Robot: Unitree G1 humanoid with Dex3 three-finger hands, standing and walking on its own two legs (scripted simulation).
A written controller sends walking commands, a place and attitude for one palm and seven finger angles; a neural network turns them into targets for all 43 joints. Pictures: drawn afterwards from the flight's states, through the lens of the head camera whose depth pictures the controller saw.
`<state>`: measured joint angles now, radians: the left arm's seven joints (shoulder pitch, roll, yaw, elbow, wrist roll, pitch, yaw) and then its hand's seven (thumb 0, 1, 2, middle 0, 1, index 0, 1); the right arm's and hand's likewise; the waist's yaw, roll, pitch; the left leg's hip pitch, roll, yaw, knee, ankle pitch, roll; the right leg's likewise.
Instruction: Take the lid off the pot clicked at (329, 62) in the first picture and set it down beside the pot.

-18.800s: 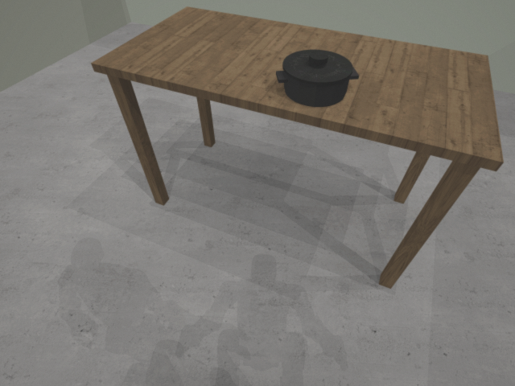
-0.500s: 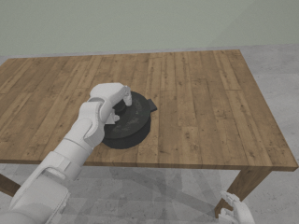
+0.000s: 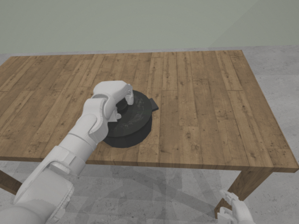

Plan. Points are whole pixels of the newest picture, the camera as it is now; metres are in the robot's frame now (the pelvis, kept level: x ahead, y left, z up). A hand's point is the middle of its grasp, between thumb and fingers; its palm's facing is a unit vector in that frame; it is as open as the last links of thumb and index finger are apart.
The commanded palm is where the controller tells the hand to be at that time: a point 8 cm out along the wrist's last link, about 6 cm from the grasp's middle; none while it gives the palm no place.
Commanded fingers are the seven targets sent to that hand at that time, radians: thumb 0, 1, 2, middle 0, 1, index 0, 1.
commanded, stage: lift the lid straight up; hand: left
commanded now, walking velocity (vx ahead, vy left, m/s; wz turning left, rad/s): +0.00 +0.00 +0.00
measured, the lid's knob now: (119, 106) +0.43 +0.11 +0.08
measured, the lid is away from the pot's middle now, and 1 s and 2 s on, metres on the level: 0.00 0.00 0.02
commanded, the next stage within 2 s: none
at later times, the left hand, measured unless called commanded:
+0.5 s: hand (115, 102) +0.41 +0.11 +0.12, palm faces -0.27 -0.04 -0.96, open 8.1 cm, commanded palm +0.39 +0.13 +0.21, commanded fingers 0.00 0.49 1.15 -0.87 -0.95 -0.88 -0.96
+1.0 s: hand (110, 92) +0.41 +0.12 +0.16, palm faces -0.20 -0.02 -0.98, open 8.1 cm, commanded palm +0.39 +0.12 +0.25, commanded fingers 0.00 0.49 1.15 -0.87 -0.95 -0.88 -0.96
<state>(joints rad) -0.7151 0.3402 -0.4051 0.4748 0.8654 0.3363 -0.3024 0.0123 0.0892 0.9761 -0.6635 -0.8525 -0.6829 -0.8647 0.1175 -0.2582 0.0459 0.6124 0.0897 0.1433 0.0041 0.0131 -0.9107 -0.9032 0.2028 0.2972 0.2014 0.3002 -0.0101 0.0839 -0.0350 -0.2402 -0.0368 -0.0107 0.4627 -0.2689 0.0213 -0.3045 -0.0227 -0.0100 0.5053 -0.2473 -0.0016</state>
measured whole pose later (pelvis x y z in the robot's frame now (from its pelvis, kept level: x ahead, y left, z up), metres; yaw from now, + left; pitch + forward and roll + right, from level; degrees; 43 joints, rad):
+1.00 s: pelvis +0.00 +0.01 +0.00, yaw +1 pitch +2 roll +1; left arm -0.80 0.40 -0.43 0.34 0.84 0.37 -0.40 0.01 0.08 0.96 -0.69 -0.84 -0.71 -0.86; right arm 0.08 -0.26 0.05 0.61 0.08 0.10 0.02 0.01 -0.91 -0.90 0.20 0.30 0.20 0.30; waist 0.01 0.09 -0.02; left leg -0.21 -0.05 -0.02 0.43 -0.25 0.03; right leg -0.27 -0.03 -0.02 0.48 -0.23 0.01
